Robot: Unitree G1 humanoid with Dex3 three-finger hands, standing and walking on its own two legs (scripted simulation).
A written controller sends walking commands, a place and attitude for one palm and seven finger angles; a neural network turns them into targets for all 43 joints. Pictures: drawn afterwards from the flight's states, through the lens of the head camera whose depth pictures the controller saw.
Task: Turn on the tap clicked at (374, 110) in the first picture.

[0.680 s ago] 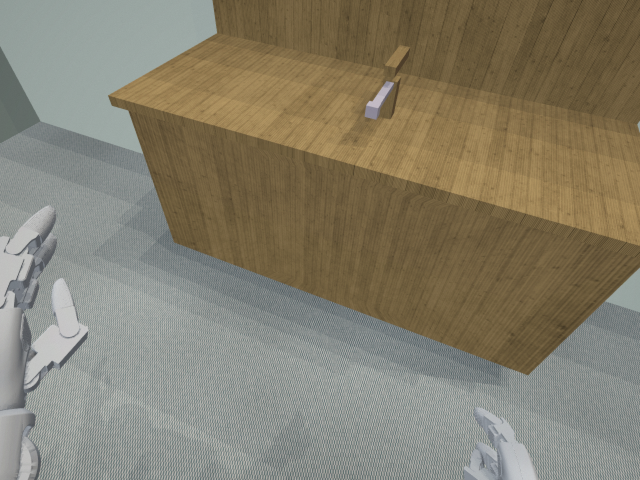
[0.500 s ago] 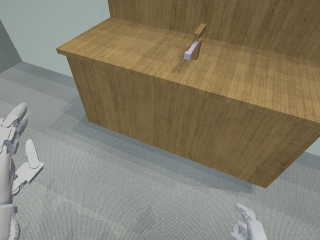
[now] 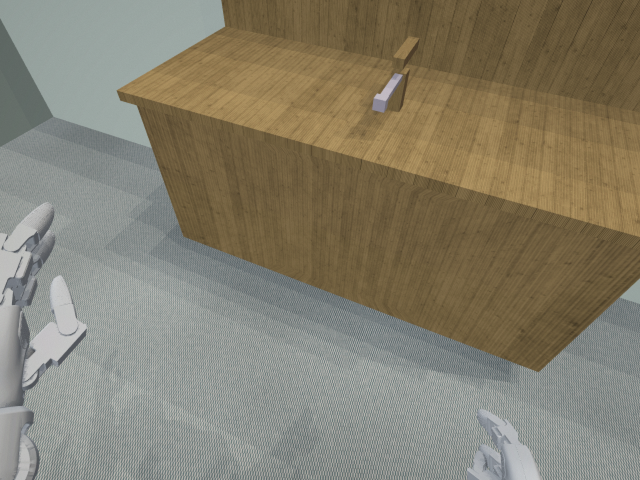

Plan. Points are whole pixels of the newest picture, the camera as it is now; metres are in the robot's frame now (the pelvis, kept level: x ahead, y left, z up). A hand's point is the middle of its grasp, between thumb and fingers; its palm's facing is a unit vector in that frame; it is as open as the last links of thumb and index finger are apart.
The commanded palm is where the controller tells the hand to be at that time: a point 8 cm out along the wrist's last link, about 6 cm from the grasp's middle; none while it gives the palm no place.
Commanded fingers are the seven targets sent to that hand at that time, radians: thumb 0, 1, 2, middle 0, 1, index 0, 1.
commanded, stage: walk around to get in front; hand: left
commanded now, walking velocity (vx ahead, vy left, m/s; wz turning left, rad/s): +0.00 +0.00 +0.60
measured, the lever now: (380, 103) +0.86 -0.09 +0.04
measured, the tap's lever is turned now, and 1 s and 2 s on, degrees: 0 0 0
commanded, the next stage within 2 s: none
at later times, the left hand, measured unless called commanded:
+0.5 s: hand (4, 412) +0.14 +0.26 +0.16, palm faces +0.55 -0.75 -0.38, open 7.4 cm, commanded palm +0.08 +0.30 +0.18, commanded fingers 0.00 0.90 0.90 -0.20 -0.30 -0.20 -0.30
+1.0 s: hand out of the picture +0.02 +0.25 +0.16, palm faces +0.76 -0.50 -0.42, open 7.4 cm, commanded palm -0.05 +0.26 +0.18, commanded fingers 0.00 0.90 0.90 -0.20 -0.30 -0.20 -0.30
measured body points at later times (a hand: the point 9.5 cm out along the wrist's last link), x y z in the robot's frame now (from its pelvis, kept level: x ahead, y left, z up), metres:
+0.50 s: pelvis -0.02 -0.01 -0.02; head -0.01 +0.01 +0.43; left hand +0.11 +0.30 +0.18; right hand +0.19 -0.21 -0.09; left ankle -0.02 +0.11 -0.73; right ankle +0.04 -0.13 -0.74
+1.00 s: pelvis -0.04 -0.06 +0.00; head -0.03 -0.07 +0.45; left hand -0.03 +0.27 +0.18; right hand +0.22 -0.18 -0.10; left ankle -0.10 +0.06 -0.67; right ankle +0.00 -0.14 -0.74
